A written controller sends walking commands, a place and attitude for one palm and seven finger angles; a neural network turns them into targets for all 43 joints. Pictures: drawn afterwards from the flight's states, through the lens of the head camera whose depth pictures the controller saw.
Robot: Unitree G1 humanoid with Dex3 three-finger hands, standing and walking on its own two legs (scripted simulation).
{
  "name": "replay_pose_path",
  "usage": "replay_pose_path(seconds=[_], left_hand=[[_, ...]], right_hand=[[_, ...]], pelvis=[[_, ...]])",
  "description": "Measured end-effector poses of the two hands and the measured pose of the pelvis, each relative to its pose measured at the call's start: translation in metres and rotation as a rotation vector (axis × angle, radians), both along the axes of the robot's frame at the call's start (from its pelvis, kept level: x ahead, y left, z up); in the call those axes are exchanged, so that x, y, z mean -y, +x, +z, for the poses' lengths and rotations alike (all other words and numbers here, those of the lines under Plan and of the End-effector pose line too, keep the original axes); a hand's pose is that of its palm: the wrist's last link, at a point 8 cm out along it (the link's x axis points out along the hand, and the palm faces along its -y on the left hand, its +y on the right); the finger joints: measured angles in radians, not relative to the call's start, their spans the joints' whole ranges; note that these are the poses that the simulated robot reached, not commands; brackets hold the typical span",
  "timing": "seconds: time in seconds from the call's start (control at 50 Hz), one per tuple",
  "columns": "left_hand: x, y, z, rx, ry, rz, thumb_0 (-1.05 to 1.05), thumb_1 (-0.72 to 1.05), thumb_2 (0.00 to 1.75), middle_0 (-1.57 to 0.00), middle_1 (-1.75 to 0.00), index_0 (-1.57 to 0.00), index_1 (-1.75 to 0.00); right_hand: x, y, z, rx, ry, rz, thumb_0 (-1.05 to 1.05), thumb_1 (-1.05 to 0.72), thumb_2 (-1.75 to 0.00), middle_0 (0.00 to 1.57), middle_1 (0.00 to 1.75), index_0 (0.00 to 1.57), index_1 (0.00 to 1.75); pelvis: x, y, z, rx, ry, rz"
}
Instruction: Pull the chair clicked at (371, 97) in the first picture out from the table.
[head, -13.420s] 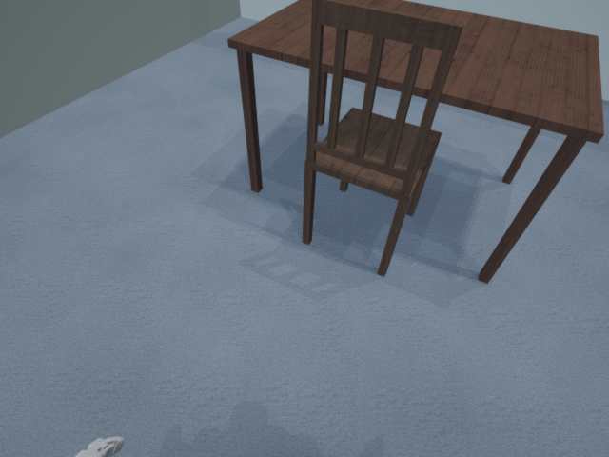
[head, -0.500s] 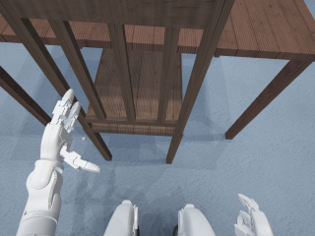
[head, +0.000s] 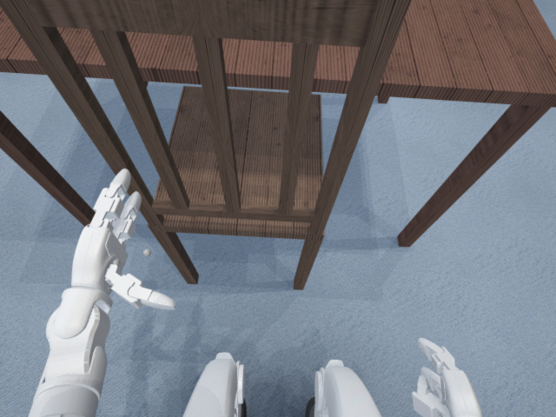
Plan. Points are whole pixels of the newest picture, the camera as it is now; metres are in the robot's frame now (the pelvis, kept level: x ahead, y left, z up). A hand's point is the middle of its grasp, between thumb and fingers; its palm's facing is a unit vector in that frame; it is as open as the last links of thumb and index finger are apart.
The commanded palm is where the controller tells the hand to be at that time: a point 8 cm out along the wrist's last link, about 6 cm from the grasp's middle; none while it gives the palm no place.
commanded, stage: aim the fingers beside a spindle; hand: left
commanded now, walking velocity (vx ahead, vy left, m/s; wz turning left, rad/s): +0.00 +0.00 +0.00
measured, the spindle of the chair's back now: (224, 148) +0.48 +0.10 +0.05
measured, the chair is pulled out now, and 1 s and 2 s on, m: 0.00 0.00 0.00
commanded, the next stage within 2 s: push the fingers through the gap in 0.46 s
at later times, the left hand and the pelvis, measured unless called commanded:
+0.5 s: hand (147, 243) +0.34 +0.19 +0.03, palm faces -0.05 -1.00 -0.03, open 16.9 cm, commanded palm +0.32 +0.24 +0.02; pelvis +0.00 +0.01 +0.00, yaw +0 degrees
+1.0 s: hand (160, 220) +0.38 +0.18 +0.01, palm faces -0.06 -1.00 -0.03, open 16.9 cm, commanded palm +0.37 +0.24 +0.01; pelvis +0.00 +0.00 +0.00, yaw +0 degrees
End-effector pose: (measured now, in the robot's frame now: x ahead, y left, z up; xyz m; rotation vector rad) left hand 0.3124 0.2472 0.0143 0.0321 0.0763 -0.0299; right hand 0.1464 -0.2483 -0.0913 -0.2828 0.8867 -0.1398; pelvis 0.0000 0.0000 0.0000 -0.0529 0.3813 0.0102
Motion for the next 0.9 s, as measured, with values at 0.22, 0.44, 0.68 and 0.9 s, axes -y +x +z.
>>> replay_pose_path(seconds=[0.22,0.44,0.68,0.9], left_hand=[[0.0,0.007,0.008,0.047,0.003,0.001,-0.01,-0.5,0.3,-0.07,-0.08,-0.06,-0.08],[0.006,0.004,0.015,0.068,-0.001,-0.035,-0.01,-0.5,0.3,-0.06,-0.08,-0.06,-0.08],[0.007,0.011,-0.004,0.006,-0.004,-0.02,-0.01,-0.5,0.3,-0.06,-0.08,-0.06,-0.08],[0.005,0.046,0.0,0.023,0.002,-0.016,-0.01,-0.5,0.3,-0.07,-0.08,-0.06,-0.08]], right_hand=[[0.0,-0.005,0.0,-0.015,-0.013,0.003,0.01,-0.91,-0.9,0.2,0.3,0.2,0.3],[-0.001,-0.008,0.003,-0.026,-0.02,-0.011,0.01,-0.91,-0.9,0.2,0.3,0.2,0.3],[-0.003,-0.001,-0.001,-0.023,-0.016,-0.003,0.01,-0.91,-0.9,0.2,0.3,0.2,0.3],[-0.001,-0.01,-0.01,-0.072,-0.016,-0.013,0.01,-0.91,-0.9,0.2,0.3,0.2,0.3]], pelvis=[[-0.001,-0.001,0.0,0.0,-0.002,0.004],[-0.005,0.002,0.004,0.0,-0.006,0.001],[-0.005,0.003,0.0,-0.011,-0.004,0.0],[-0.003,0.003,-0.004,-0.026,-0.006,0.001]])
